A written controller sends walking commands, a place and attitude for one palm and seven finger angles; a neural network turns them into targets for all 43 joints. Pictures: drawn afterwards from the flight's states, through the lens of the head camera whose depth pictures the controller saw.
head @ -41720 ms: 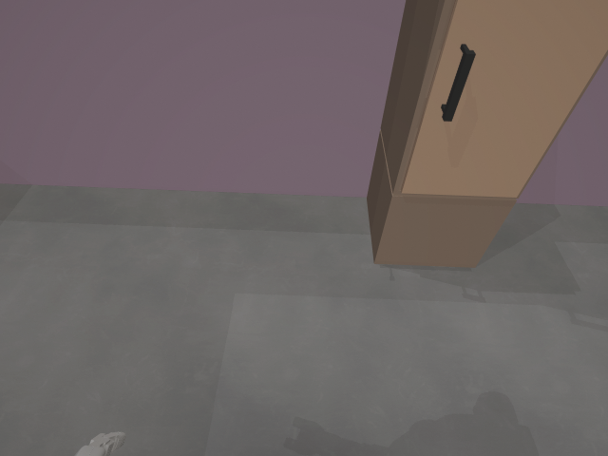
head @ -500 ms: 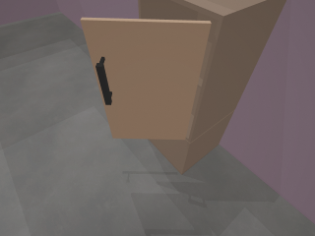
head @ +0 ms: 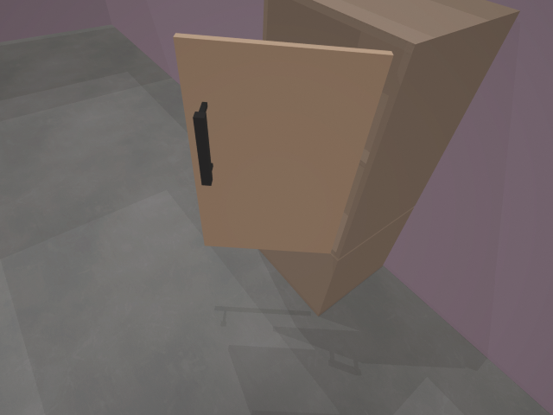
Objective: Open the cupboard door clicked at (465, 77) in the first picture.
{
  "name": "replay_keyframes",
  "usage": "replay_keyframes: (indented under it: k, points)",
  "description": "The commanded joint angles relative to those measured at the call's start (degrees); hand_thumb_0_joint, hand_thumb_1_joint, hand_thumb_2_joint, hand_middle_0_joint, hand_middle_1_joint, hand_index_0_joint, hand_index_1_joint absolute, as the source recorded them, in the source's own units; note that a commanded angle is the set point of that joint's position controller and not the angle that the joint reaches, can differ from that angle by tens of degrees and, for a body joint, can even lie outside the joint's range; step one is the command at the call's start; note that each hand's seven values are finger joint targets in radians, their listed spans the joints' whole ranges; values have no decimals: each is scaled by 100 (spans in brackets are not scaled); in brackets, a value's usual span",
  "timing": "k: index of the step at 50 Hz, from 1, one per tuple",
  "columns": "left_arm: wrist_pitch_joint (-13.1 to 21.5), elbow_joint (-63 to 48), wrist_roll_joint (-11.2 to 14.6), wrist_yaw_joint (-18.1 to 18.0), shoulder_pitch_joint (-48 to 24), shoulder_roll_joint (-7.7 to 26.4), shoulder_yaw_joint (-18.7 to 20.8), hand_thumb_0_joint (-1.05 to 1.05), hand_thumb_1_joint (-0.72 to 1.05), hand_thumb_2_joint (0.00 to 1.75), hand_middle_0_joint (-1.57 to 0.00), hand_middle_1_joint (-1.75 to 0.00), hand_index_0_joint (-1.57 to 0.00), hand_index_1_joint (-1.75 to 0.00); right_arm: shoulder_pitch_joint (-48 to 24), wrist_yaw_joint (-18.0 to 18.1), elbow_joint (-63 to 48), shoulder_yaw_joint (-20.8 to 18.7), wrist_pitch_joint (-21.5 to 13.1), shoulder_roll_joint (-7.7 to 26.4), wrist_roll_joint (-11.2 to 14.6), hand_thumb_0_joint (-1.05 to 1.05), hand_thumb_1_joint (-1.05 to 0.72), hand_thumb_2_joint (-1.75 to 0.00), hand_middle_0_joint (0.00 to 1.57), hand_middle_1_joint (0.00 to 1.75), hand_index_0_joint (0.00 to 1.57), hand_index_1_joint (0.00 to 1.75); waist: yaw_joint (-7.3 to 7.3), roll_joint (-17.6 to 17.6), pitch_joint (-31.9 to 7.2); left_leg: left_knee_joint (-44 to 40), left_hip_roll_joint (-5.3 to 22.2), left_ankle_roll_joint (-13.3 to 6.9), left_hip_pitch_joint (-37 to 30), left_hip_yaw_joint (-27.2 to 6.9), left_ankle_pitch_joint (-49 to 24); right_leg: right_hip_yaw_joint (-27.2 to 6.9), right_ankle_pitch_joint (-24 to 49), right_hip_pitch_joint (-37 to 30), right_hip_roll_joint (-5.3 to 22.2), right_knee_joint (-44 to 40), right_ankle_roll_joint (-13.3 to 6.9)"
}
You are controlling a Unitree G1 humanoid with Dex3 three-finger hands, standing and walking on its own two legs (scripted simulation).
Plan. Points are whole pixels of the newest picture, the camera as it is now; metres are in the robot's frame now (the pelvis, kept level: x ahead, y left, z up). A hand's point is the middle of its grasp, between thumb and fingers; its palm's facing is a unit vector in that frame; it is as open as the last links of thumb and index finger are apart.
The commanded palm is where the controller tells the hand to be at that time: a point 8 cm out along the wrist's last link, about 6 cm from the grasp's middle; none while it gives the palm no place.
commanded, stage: shuffle to correct the standing spot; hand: left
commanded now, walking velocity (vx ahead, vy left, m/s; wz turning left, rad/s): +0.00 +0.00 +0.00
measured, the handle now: (205, 145) +0.60 +0.19 +0.05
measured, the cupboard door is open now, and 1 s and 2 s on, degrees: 50 50 50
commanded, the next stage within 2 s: come to a stop and stand still in 0.36 s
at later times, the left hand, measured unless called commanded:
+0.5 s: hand out of the picture -0.03 +0.15 -0.19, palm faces +0.02 -0.99 -0.10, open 7.4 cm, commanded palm none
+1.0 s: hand out of the picture +0.07 +0.15 -0.18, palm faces +0.01 -0.98 -0.20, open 7.3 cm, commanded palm none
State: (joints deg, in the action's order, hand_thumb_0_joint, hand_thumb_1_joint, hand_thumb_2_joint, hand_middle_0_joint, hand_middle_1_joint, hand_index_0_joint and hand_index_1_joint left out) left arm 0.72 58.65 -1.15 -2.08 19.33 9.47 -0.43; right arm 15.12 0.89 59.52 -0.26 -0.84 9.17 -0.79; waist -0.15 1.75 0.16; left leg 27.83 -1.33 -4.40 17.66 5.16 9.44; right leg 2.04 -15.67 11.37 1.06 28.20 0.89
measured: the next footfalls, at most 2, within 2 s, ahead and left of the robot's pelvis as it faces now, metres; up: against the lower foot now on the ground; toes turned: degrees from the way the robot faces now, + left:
none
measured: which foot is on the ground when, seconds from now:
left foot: down 0.00-1.00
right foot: down 0.00-1.00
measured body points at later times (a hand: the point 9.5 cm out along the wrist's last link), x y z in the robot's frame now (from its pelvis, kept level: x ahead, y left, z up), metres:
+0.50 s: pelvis +0.04 +0.00 +0.00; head +0.03 +0.03 +0.44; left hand -0.03 +0.20 -0.17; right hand +0.04 -0.23 -0.15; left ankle +0.06 +0.07 -0.74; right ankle +0.00 -0.13 -0.73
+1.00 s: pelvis +0.03 -0.03 +0.00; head +0.04 -0.01 +0.45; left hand +0.07 +0.20 -0.16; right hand +0.03 -0.25 -0.16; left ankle +0.06 +0.07 -0.74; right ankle +0.05 -0.13 -0.74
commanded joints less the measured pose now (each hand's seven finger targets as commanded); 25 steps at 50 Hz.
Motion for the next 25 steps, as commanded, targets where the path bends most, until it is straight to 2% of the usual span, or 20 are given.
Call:
replay_keyframes:
  k: [1, 2, 5, 8, 10, 13, 15, 18, 19, 21, 22, 23, 24, 25]
  points:
    - [40, -198, -30, -20, 484, 529, 115, 0, 90, 90, -20, -30, -20, -30, 114, 4, -276, -171, -84, 825, -10, 0, -90, -90, 20, 30, 20, 30, 44, -370, 361, -1155, 851, 137, 77, -1223, 1478, -405, -97, 324, 341, -529, -308]
    - [32, -129, -30, -15, 575, 409, 91, 0, 90, 90, -20, -30, -20, -30, 156, -1, -235, -152, -73, 730, -23, 0, -90, -90, 20, 30, 20, 30, 32, -387, 242, -1220, 865, 145, 20, -1260, 1669, -349, -199, 269, 301, -513, -288]
    - [-5, -54, -65, 27, 775, 349, 95, 0, 90, 90, -20, -30, -20, -30, 163, -7, -219, -193, -6, 800, -39, 0, -90, -90, 20, 30, 20, 30, 64, -402, 234, -1371, 965, 91, 134, -1344, 2614, -161, -910, 309, 159, -339, -290]
    - [-16, -14, -80, 73, 926, 323, 121, 0, 90, 90, -20, -30, -20, -30, 76, -11, -246, -230, 12, 861, -48, 0, -90, -90, 20, 30, 20, 30, 124, -466, 453, -1439, 1041, 24, 372, -1398, 2938, -80, -964, 347, 95, -230, -323]
    - [18, 26, -73, 92, 990, 289, 125, 0, 90, 90, -20, -30, -20, -30, 86, -9, -226, -230, -12, 787, -40, 0, -90, -90, 20, 30, 20, 30, 138, -268, 475, -1248, 980, 11, 350, -1280, 2632, -214, -882, 331, 162, -365, -385]
    - [82, 51, -43, 94, 999, 335, 134, 0, 90, 90, -20, -30, -20, -30, 157, -14, -205, -201, -75, 639, -27, 0, -90, -90, 20, 30, 20, 30, 80, 70, 484, -717, 749, 74, 195, -964, 2039, -672, -1067, 497, 394, -712, -502]
    - [98, 62, -31, 84, 974, 393, 143, 0, 90, 90, -20, -30, -20, -30, 198, -22, -190, -178, -101, 533, -19, 0, -90, -90, 20, 30, 20, 30, 32, 312, 626, -353, 588, 129, 226, -726, 1814, -930, -1327, 655, 544, -930, -575]
    - [65, 56, -24, 76, 929, 402, 177, 0, 90, 90, -20, -30, -20, -30, 350, -20, -128, -182, -99, 489, -29, 0, -90, -90, 20, 30, 20, 30, -59, 286, 780, -244, 571, 138, 125, -704, 1899, -901, -1738, 1020, 522, -909, -602]
    - [70, 60, -26, 75, 956, 374, 175, 0, 90, 90, -20, -30, -20, -30, 392, -14, -93, -183, -110, 489, -28, 0, -90, -90, 20, 30, 20, 30, -60, 91, 789, -325, 652, 98, 65, -777, 1861, -770, -1545, 1018, 448, -782, -586]
    - [80, 51, -33, 97, 1000, 270, 170, 0, 90, 90, -20, -30, -20, -30, 542, 7, -42, -209, -146, 597, -23, 0, -90, -90, 20, 30, 20, 30, -97, -471, 709, -784, 966, -36, -147, -1224, 2151, -422, -1189, 1154, 202, -236, -505]
    - [84, 50, -41, 112, 998, 213, 162, 0, 90, 90, -20, -30, -20, -30, 711, 25, 5, -243, -164, 729, -23, 0, -90, -90, 20, 30, 20, 30, -138, -820, 600, -1196, 1318, -215, -391, -1716, 2388, -39, -894, 1286, 32, 347, -419]
    - [91, 13, -65, 122, 906, 141, 148, 0, 90, 90, -20, -30, -20, -30, 909, 55, 46, -304, -187, 873, -30, 0, -90, -90, 20, 30, 20, 30, -195, -1029, 504, -1492, 1718, -460, -820, -2301, 2370, 191, -804, 1693, -92, 932, -347]
    - [96, -65, -90, 128, 700, 120, 138, 0, 90, 90, -20, -30, -20, -30, 1049, 80, 75, -315, -205, 866, -26, 0, -90, -90, 20, 30, 20, 30, -236, -1016, 522, -1541, 1962, -714, -1070, -2524, 1669, 157, -997, 1996, -5, 1341, -318]
    - [107, -94, -87, 116, 578, 73, 137, 0, 90, 90, -20, -30, -20, -30, 1072, 99, 92, -275, -226, 785, -43, 0, -90, -90, 20, 30, 20, 30, -236, -928, 441, -1444, 2048, -830, -1233, -2435, 530, 38, -1175, 2114, 109, 1609, -293]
